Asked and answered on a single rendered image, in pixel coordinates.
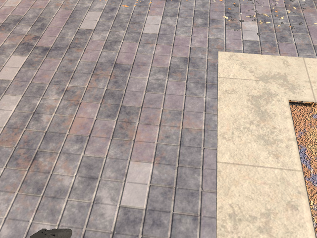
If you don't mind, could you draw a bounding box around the left robot hand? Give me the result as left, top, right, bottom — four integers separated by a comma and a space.
30, 228, 72, 238

